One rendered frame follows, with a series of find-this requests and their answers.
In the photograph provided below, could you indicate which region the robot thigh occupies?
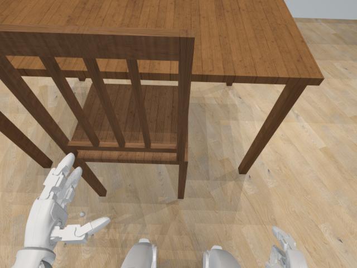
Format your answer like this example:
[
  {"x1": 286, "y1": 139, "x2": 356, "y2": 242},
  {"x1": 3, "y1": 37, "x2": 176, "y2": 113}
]
[
  {"x1": 121, "y1": 242, "x2": 157, "y2": 268},
  {"x1": 203, "y1": 249, "x2": 242, "y2": 268}
]

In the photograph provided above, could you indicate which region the robot left forearm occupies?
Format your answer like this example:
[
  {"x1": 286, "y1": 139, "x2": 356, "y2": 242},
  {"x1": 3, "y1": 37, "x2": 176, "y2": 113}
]
[{"x1": 11, "y1": 247, "x2": 56, "y2": 268}]

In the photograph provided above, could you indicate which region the robot left hand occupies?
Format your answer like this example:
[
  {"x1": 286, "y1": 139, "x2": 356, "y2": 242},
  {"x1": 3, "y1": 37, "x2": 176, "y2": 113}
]
[{"x1": 24, "y1": 153, "x2": 110, "y2": 251}]

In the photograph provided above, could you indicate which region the table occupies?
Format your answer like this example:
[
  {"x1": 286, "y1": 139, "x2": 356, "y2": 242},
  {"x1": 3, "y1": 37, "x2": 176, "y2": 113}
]
[{"x1": 0, "y1": 0, "x2": 324, "y2": 174}]

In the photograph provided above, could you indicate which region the left robot thigh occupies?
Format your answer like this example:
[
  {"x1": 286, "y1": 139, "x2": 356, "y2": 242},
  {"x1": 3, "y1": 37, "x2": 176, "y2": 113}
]
[{"x1": 121, "y1": 242, "x2": 157, "y2": 268}]

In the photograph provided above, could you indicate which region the right robot thigh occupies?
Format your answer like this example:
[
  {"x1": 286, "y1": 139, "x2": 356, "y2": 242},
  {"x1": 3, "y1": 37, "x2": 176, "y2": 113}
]
[{"x1": 203, "y1": 249, "x2": 242, "y2": 268}]

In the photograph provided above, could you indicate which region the chair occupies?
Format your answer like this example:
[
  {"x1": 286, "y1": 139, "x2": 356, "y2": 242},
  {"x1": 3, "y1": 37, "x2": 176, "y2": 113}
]
[{"x1": 0, "y1": 23, "x2": 195, "y2": 199}]

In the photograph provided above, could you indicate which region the robot right hand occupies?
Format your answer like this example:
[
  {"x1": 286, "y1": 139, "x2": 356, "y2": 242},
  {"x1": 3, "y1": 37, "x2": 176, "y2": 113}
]
[{"x1": 266, "y1": 226, "x2": 308, "y2": 268}]

